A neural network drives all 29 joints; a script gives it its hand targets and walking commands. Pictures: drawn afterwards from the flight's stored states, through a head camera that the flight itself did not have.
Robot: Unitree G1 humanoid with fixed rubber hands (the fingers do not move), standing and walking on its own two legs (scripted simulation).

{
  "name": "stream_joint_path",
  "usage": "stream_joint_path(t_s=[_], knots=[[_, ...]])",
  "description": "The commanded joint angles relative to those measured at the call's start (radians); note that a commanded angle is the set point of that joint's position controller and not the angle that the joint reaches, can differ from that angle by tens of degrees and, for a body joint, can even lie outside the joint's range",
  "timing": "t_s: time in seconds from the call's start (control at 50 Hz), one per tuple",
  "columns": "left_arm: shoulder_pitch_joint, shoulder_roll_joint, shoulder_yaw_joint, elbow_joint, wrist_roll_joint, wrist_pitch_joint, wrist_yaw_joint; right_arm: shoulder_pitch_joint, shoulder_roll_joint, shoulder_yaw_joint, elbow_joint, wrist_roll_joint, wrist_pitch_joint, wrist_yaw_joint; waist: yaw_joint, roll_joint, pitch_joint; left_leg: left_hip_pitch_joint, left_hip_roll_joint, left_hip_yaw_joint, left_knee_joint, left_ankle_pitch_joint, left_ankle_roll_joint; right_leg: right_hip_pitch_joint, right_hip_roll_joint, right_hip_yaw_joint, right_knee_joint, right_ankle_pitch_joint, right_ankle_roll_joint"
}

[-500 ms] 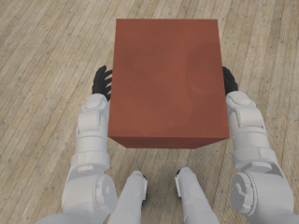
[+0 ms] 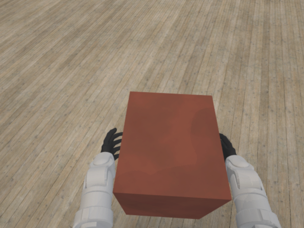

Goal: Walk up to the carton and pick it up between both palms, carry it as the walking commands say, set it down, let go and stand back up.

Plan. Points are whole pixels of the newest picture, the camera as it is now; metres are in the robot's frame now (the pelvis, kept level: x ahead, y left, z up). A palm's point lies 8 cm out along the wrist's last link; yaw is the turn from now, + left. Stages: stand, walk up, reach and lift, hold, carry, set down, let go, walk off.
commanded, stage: reach and lift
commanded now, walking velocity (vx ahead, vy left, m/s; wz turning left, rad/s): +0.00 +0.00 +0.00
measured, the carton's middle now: (166, 158) +0.33 +0.00 -0.08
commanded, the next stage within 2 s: hold in 1.54 s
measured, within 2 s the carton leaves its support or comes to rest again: neither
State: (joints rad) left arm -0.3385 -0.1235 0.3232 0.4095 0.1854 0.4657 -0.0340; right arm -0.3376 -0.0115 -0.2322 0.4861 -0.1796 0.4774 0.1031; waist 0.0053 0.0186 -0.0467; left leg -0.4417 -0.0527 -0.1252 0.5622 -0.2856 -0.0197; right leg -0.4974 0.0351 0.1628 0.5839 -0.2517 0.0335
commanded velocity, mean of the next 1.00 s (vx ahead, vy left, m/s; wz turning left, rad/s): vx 0.00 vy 0.00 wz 0.00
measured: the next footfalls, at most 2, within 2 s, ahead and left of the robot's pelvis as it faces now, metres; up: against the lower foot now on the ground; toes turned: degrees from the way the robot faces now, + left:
none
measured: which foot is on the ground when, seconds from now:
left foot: down 0.00-1.00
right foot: down 0.00-1.00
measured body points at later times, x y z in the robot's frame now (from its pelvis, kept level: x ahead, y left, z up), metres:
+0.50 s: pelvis +0.00 +0.01 +0.02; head -0.02 +0.00 +0.46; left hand +0.30 +0.18 +0.05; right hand +0.30 -0.16 +0.03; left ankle -0.01 +0.14 -0.73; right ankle +0.02 -0.14 -0.73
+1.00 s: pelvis -0.02 +0.00 +0.01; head -0.04 +0.00 +0.46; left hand +0.31 +0.16 +0.06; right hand +0.29 -0.18 +0.04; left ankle -0.01 +0.13 -0.73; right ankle +0.02 -0.14 -0.73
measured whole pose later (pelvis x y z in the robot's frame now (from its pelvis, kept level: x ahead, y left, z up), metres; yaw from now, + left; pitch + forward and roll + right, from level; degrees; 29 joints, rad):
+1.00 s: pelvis -0.02 +0.00 +0.01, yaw +0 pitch -6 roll +0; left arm -0.37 -0.07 0.28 0.31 0.16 0.73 -0.04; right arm -0.35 0.01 -0.20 0.35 -0.17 0.75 0.07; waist -0.01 0.00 0.05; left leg -0.08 -0.03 -0.12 0.39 -0.21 -0.02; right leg -0.13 0.03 0.15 0.40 -0.17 0.03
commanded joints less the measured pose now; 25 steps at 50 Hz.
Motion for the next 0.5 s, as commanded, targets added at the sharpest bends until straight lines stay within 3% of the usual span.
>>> stream_joint_path(t_s=[0.0, 0.02, 0.04, 0.06, 0.08, 0.1, 0.12, 0.14, 0.16, 0.18, 0.2, 0.22, 0.24, 0.26, 0.28, 0.3, 0.32, 0.34, 0.36, 0.38, 0.4, 0.42, 0.44, 0.46, 0.48], knots=[[-0.432, -0.973, -0.623, -0.103, -0.161, 0.002, -0.185, -0.497, 1.020, 0.577, -0.211, 0.157, -0.021, 0.163, 0.015, -0.053, -0.525, 0.234, -0.068, 0.070, -0.086, 0.511, 0.000, 0.465, 0.075, -0.101, -0.080, 0.555, -0.004], [-0.333, -0.977, -0.600, -0.060, -0.138, 0.016, -0.177, -0.464, 1.027, 0.571, -0.209, 0.141, -0.009, 0.164, 0.010, -0.071, -0.454, 0.233, -0.069, 0.064, -0.099, 0.480, 0.005, 0.454, 0.074, -0.108, -0.082, 0.535, -0.004], [-0.416, -0.946, -0.632, -0.125, -0.168, 0.006, -0.172, -0.445, 1.045, 0.567, -0.176, 0.147, -0.004, 0.161, 0.008, -0.100, -0.471, 0.301, -0.053, 0.056, -0.096, 0.517, 0.004, 0.417, 0.082, -0.108, -0.095, 0.513, 0.003], [-0.379, -0.948, -0.637, -0.094, -0.158, 0.038, -0.178, -0.479, 1.017, 0.596, -0.233, 0.178, -0.004, 0.161, 0.001, -0.043, -0.420, 0.275, -0.065, 0.074, -0.101, 0.459, 0.007, 0.443, 0.062, -0.094, -0.109, 0.499, -0.008], [-0.400, -0.986, -0.691, -0.161, -0.198, 0.034, -0.193, -0.434, 1.048, 0.612, -0.265, 0.171, 0.004, 0.153, -0.027, -0.073, -0.506, 0.309, -0.069, 0.076, -0.130, 0.487, 0.002, 0.507, 0.082, -0.100, -0.127, 0.526, -0.003], [-0.352, -0.961, -0.674, -0.148, -0.164, 0.058, -0.193, -0.389, 1.054, 0.588, -0.241, 0.159, 0.027, 0.151, -0.008, -0.044, -0.437, 0.262, -0.069, 0.080, -0.137, 0.438, 0.006, 0.517, 0.067, -0.090, -0.137, 0.496, -0.008], [-0.382, -0.888, -0.634, -0.160, -0.157, 0.062, -0.193, -0.350, 1.032, 0.522, -0.166, 0.143, 0.044, 0.153, -0.012, -0.026, -0.399, 0.302, -0.064, 0.076, -0.153, 0.469, 0.005, 0.476, 0.077, -0.104, -0.147, 0.503, 0.001], [-0.324, -0.914, -0.639, -0.127, -0.147, 0.088, -0.187, -0.376, 1.018, 0.564, -0.232, 0.178, 0.050, 0.156, -0.005, 0.002, -0.332, 0.313, -0.068, 0.079, -0.168, 0.436, 0.009, 0.471, 0.065, -0.105, -0.164, 0.456, -0.009], [-0.370, -0.893, -0.611, -0.127, -0.153, 0.093, -0.191, -0.409, 1.025, 0.546, -0.217, 0.171, 0.063, 0.153, 0.004, -0.036, -0.316, 0.300, -0.067, 0.079, -0.176, 0.392, 0.017, 0.497, 0.073, -0.096, -0.179, 0.421, -0.003], [-0.355, -0.898, -0.602, -0.100, -0.135, 0.100, -0.195, -0.460, 1.004, 0.546, -0.242, 0.167, 0.058, 0.151, 0.007, -0.011, -0.268, 0.239, -0.062, 0.071, -0.174, 0.326, 0.020, 0.479, 0.061, -0.098, -0.165, 0.360, -0.013], [-0.419, -0.927, -0.673, -0.142, -0.201, 0.106, -0.196, -0.443, 0.997, 0.567, -0.246, 0.192, 0.069, 0.164, -0.031, -0.012, -0.265, 0.273, -0.047, 0.069, -0.190, 0.293, 0.012, 0.461, 0.074, -0.114, -0.184, 0.311, -0.022], [-0.422, -0.939, -0.626, -0.114, -0.179, 0.110, -0.197, -0.443, 0.934, 0.515, -0.208, 0.145, 0.083, 0.165, -0.035, 0.043, -0.232, 0.256, -0.042, 0.066, -0.192, 0.284, -0.001, 0.436, 0.068, -0.109, -0.177, 0.278, -0.041], [-0.294, -0.950, -0.603, -0.072, -0.156, 0.126, -0.195, -0.436, 0.955, 0.563, -0.256, 0.160, 0.091, 0.162, -0.003, -0.024, -0.252, 0.294, -0.052, 0.077, -0.180, 0.375, 0.007, 0.469, 0.071, -0.115, -0.186, 0.357, -0.026], [-0.378, -0.947, -0.677, -0.168, -0.200, 0.131, -0.193, -0.426, 0.997, 0.600, -0.298, 0.181, 0.094, 0.163, -0.021, 0.001, -0.262, 0.308, -0.060, 0.085, -0.188, 0.334, 0.005, 0.504, 0.076, -0.119, -0.196, 0.360, -0.025], [-0.359, -0.947, -0.680, -0.166, -0.210, 0.137, -0.196, -0.418, 0.987, 0.610, -0.309, 0.192, 0.106, 0.159, -0.025, -0.026, -0.294, 0.333, -0.054, 0.071, -0.203, 0.407, 0.001, 0.523, 0.083, -0.125, -0.198, 0.404, -0.017], [-0.362, -0.956, -0.692, -0.158, -0.207, 0.154, -0.190, -0.433, 1.012, 0.618, -0.306, 0.207, 0.117, 0.163, -0.013, 0.013, -0.287, 0.347, -0.046, 0.076, -0.207, 0.359, 0.005, 0.512, 0.078, -0.123, -0.199, 0.357, -0.018], [-0.364, -0.896, -0.607, -0.145, -0.169, 0.157, -0.187, -0.419, 0.989, 0.560, -0.237, 0.187, 0.144, 0.165, 0.008, -0.017, -0.206, 0.300, -0.047, 0.071, -0.227, 0.322, 0.009, 0.501, 0.068, -0.110, -0.214, 0.318, -0.013], [-0.380, -0.903, -0.675, -0.194, -0.198, 0.161, -0.177, -0.478, 0.977, 0.623, -0.346, 0.226, 0.137, 0.162, 0.021, -0.044, -0.225, 0.318, -0.050, 0.067, -0.213, 0.346, 0.011, 0.510, 0.069, -0.119, -0.202, 0.327, -0.010], [-0.342, -0.877, -0.609, -0.154, -0.176, 0.166, -0.168, -0.425, 0.947, 0.564, -0.249, 0.188, 0.149, 0.165, 0.023, -0.023, -0.160, 0.297, -0.036, 0.062, -0.223, 0.366, 0.007, 0.500, 0.071, -0.122, -0.197, 0.330, -0.020], [-0.414, -0.898, -0.685, -0.223, -0.200, 0.174, -0.169, -0.500, 0.958, 0.622, -0.349, 0.222, 0.136, 0.172, 0.018, 0.030, -0.187, 0.332, -0.037, 0.072, -0.221, 0.298, 0.008, 0.483, 0.068, -0.112, -0.213, 0.255, -0.034], [-0.410, -0.957, -0.729, -0.258, -0.229, 0.181, -0.177, -0.464, 1.054, 0.688, -0.369, 0.237, 0.150, 0.174, 0.026, -0.032, -0.293, 0.390, -0.041, 0.063, -0.229, 0.320, 0.018, 0.525, 0.068, -0.112, -0.214, 0.293, -0.025], [-0.436, -0.990, -0.742, -0.268, -0.260, 0.182, -0.178, -0.562, 1.001, 0.711, -0.457, 0.270, 0.144, 0.172, 0.015, -0.016, -0.309, 0.380, -0.037, 0.064, -0.221, 0.363, 0.009, 0.553, 0.070, -0.110, -0.197, 0.338, -0.028], [-0.375, -0.926, -0.714, -0.261, -0.238, 0.194, -0.176, -0.493, 0.955, 0.672, -0.418, 0.252, 0.159, 0.161, 0.013, 0.000, -0.279, 0.332, -0.038, 0.075, -0.233, 0.397, -0.004, 0.586, 0.069, -0.107, -0.201, 0.378, -0.026], [-0.398, -0.924, -0.725, -0.224, -0.242, 0.216, -0.182, -0.450, 0.969, 0.646, -0.346, 0.198, 0.181, 0.155, -0.018, -0.064, -0.244, 0.380, -0.033, 0.068, -0.238, 0.326, 0.004, 0.536, 0.064, -0.123, -0.229, 0.298, -0.020], [-0.393, -0.865, -0.658, -0.221, -0.207, 0.218, -0.179, -0.426, 0.945, 0.590, -0.325, 0.180, 0.187, 0.158, -0.005, -0.033, -0.159, 0.312, -0.037, 0.071, -0.253, 0.274, 0.005, 0.527, 0.063, -0.115, -0.235, 0.262, -0.026]])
